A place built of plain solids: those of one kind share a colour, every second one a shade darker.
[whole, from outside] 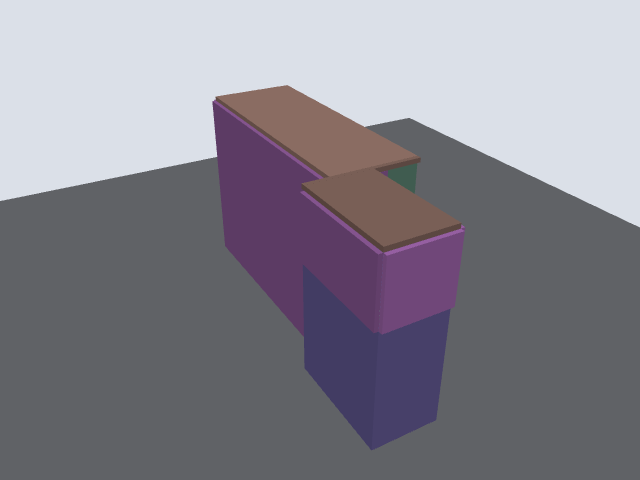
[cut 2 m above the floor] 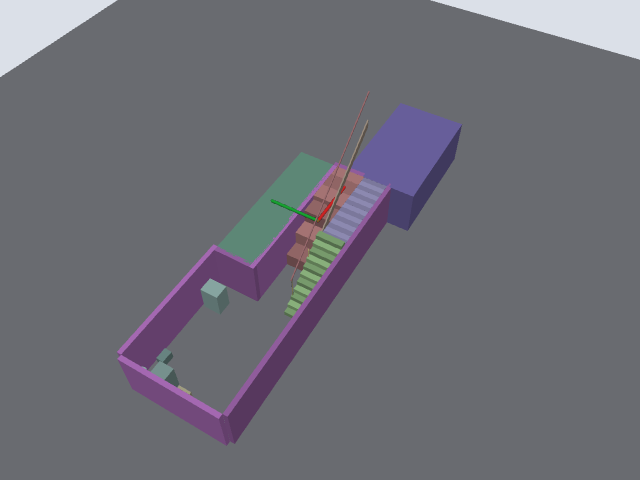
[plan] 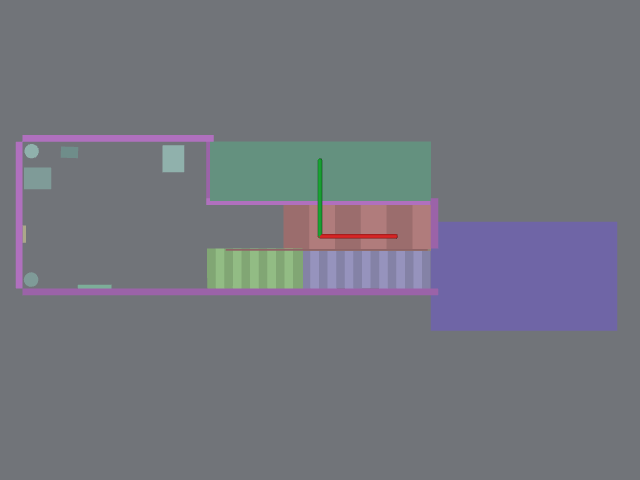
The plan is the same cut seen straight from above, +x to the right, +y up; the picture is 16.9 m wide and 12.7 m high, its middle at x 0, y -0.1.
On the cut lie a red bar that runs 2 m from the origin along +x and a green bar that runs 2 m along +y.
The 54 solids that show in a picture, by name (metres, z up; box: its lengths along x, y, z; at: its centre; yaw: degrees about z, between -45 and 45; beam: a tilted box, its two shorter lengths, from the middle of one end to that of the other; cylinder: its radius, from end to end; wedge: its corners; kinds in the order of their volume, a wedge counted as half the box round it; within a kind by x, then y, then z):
{
 "floor_1": {"box": [4.94, 2.89, 5.58], "at": [5.4, -1.06, 2.49]},
 "fill_1": {"box": [5.85, 1.58, 8.16], "at": [0.01, 1.72, 4.03]},
 "wall_1": {"box": [0.18, 3.88, 8.17], "at": [-7.96, 0.56, 4.04]},
 "wall_2": {"box": [5.06, 0.18, 8.17], "at": [-5.34, 2.59, 4.04]},
 "wall_3": {"box": [0.2, 1.67, 8.17], "at": [-2.91, 1.66, 4.04]},
 "wall_4": {"box": [11.0, 0.18, 8.17], "at": [-2.37, -1.47, 4.04]},
 "wall_5": {"box": [5.94, 0.18, 8.17], "at": [-0.04, 0.92, 4.04]},
 "wall_6": {"box": [0.2, 1.33, 8.17], "at": [3.03, 0.34, 4.04]},
 "wall_7": {"box": [4.74, 0.18, 2.85], "at": [5.5, -2.59, 6.7]},
 "wall_8": {"box": [0.18, 2.89, 2.85], "at": [7.96, -1.06, 6.7]},
 "under_1": {"box": [0.23, 0.99, 2.19], "at": [-0.37, -0.89, 1.04]},
 "under_2": {"box": [0.23, 0.99, 2.38], "at": [-0.14, -0.89, 1.14]},
 "under_3": {"box": [0.23, 0.99, 2.58], "at": [0.09, -0.89, 1.24]},
 "under_4": {"box": [0.23, 0.99, 2.77], "at": [0.31, -0.89, 1.34]},
 "under_5": {"box": [0.23, 0.99, 2.97], "at": [0.54, -0.89, 1.43]},
 "under_6": {"box": [0.23, 0.99, 3.16], "at": [0.77, -0.89, 1.53]},
 "under_7": {"box": [0.23, 0.99, 3.36], "at": [1.0, -0.89, 1.63]},
 "under_8": {"box": [0.23, 0.99, 3.55], "at": [1.22, -0.89, 1.73]},
 "under_9": {"box": [0.23, 0.99, 3.75], "at": [1.45, -0.89, 1.82]},
 "under_10": {"box": [0.23, 0.99, 3.95], "at": [1.68, -0.89, 1.92]},
 "under_11": {"box": [0.23, 0.99, 4.14], "at": [1.91, -0.89, 2.02]},
 "under_12": {"box": [0.23, 0.99, 4.34], "at": [2.13, -0.89, 2.12]},
 "under_13": {"box": [0.23, 0.99, 4.53], "at": [2.36, -0.89, 2.22]},
 "under_14": {"box": [0.23, 0.99, 4.73], "at": [2.59, -0.89, 2.32]},
 "under_15": {"box": [0.23, 0.99, 4.92], "at": [2.81, -0.89, 2.41]},
 "roof_1": {"box": [10.8, 3.88, 0.2], "at": [-2.47, 0.56, 8.22]},
 "roof_2": {"box": [0.2, 5.0, 0.2], "at": [3.03, 0.0, 8.22]},
 "roof_3": {"box": [4.74, 2.89, 0.2], "at": [5.5, -1.06, 8.22]},
 "mass_1": {"box": [0.69, 1.22, 0.66], "at": [-0.63, 0.22, 0.28]},
 "mass_2": {"box": [0.69, 1.22, 1.24], "at": [0.06, 0.22, 0.57]},
 "mass_3": {"box": [0.69, 1.22, 1.83], "at": [0.74, 0.22, 0.86]},
 "mass_4": {"box": [0.69, 1.22, 2.42], "at": [1.42, 0.22, 1.16]},
 "mass_5": {"box": [0.69, 1.22, 3.0], "at": [2.1, 0.22, 1.45]},
 "mass_6": {"box": [0.49, 1.22, 3.59], "at": [2.69, 0.22, 1.74]},
 "bin_1": {"cylinder": 0.19, "from": [-7.64, -1.15, 0.0], "to": [-7.64, -1.15, 0.62]},
 "bin_2": {"cylinder": 0.19, "from": [-7.63, 2.25, 0.0], "to": [-7.63, 2.25, 0.75]},
 "bin_3": {"box": [0.72, 0.58, 1.11], "at": [-7.47, 1.53, 0.51]},
 "bin_4": {"box": [0.58, 0.72, 1.11], "at": [-3.88, 2.05, 0.51]},
 "string_1": {"wedge": [[-2.37, -0.39, -0.05], [-2.37, -0.39, 0.28], [-2.37, -0.34, -0.05], [-2.37, -0.34, 0.28], [2.93, -0.39, 4.5], [2.93, -0.39, 4.83], [2.93, -0.34, 4.5], [2.93, -0.34, 4.83]]},
 "guard_rail_1": {"wedge": [[-2.49, -0.38, 1.48], [-2.49, -0.38, 1.54], [-2.49, -0.34, 1.48], [-2.49, -0.34, 1.54], [2.85, -0.38, 6.08], [2.85, -0.38, 6.13], [2.85, -0.34, 6.08], [2.85, -0.34, 6.13]]},
 "tread_1": {"wedge": [[-2.99, -1.38, -0.05], [-2.99, -1.38, 0.19], [-2.99, -0.33, -0.05], [-2.99, -0.33, 0.19], [-2.73, -1.38, -0.05], [-2.73, -1.38, 0.19], [-2.73, -0.33, -0.05], [-2.73, -0.33, 0.19]]},
 "tread_2": {"wedge": [[-2.76, -1.38, 0.18], [-2.76, -1.38, 0.39], [-2.76, -0.33, 0.18], [-2.76, -0.33, 0.38], [-2.5, -1.38, 0.18], [-2.5, -1.38, 0.39], [-2.5, -0.33, 0.18], [-2.5, -0.33, 0.38]]},
 "tread_3": {"wedge": [[-2.53, -1.38, 0.37], [-2.53, -1.38, 0.58], [-2.53, -0.33, 0.37], [-2.53, -0.33, 0.58], [-2.27, -1.38, 0.37], [-2.27, -1.38, 0.58], [-2.27, -0.33, 0.37], [-2.27, -0.33, 0.58]]},
 "tread_4": {"wedge": [[-2.31, -1.38, 0.57], [-2.31, -1.38, 0.78], [-2.3, -0.33, 0.57], [-2.3, -0.33, 0.78], [-2.05, -1.38, 0.57], [-2.05, -1.38, 0.77], [-2.04, -0.33, 0.57], [-2.04, -0.33, 0.78]]},
 "tread_5": {"wedge": [[-2.08, -1.38, 0.76], [-2.08, -1.38, 0.97], [-2.08, -0.33, 0.76], [-2.08, -0.33, 0.97], [-1.82, -1.38, 0.76], [-1.82, -1.38, 0.97], [-1.82, -0.33, 0.76], [-1.82, -0.33, 0.97]]},
 "tread_6": {"wedge": [[-1.85, -1.38, 0.96], [-1.85, -1.38, 1.17], [-1.85, -0.33, 0.96], [-1.85, -0.33, 1.16], [-1.59, -1.38, 0.96], [-1.59, -1.38, 1.17], [-1.59, -0.33, 0.96], [-1.59, -0.33, 1.17]]},
 "tread_7": {"wedge": [[-1.62, -1.38, 1.15], [-1.62, -1.38, 1.36], [-1.62, -0.33, 1.15], [-1.62, -0.33, 1.36], [-1.36, -1.38, 1.15], [-1.36, -1.38, 1.36], [-1.36, -0.33, 1.15], [-1.36, -0.33, 1.36]]},
 "tread_8": {"wedge": [[-1.39, -1.38, 1.35], [-1.39, -1.38, 1.56], [-1.39, -0.33, 1.35], [-1.39, -0.33, 1.56], [-1.13, -1.38, 1.35], [-1.13, -1.38, 1.56], [-1.13, -0.33, 1.35], [-1.13, -0.33, 1.56]]},
 "tread_9": {"wedge": [[-1.17, -1.38, 1.55], [-1.17, -1.38, 1.75], [-1.17, -0.33, 1.55], [-1.17, -0.33, 1.75], [-0.91, -1.38, 1.55], [-0.91, -1.38, 1.75], [-0.91, -0.33, 1.55], [-0.91, -0.33, 1.75]]},
 "tread_10": {"wedge": [[-0.94, -1.38, 1.74], [-0.94, -1.38, 1.95], [-0.94, -0.33, 1.74], [-0.94, -0.33, 1.95], [-0.68, -1.38, 1.74], [-0.68, -1.38, 1.95], [-0.68, -0.33, 1.74], [-0.68, -0.33, 1.95]]},
 "tread_11": {"wedge": [[-0.71, -1.38, 1.94], [-0.71, -1.38, 2.14], [-0.71, -0.33, 1.94], [-0.71, -0.33, 2.14], [-0.45, -1.38, 1.94], [-0.45, -1.38, 2.14], [-0.45, -0.33, 1.94], [-0.45, -0.33, 2.14]]},
 "radiator_1": {"box": [0.9, 0.1, 0.6], "at": [-5.96, -1.33, 0.45]},
 "bucket_1": {"box": [0.46, 0.3, 0.39], "at": [-6.63, 2.22, 0.14], "yaw": -1.7},
 "cabinet_1": {"box": [0.09, 0.46, 0.83], "at": [-7.82, 0.06, 1.59]}
}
